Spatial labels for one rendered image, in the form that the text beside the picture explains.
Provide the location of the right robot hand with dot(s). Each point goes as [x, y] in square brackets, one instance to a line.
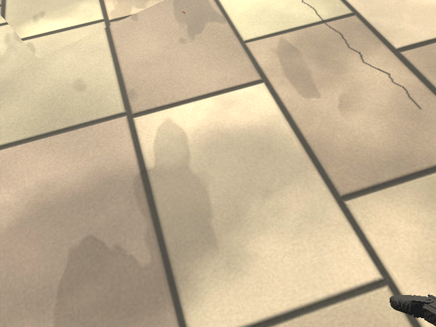
[419, 306]

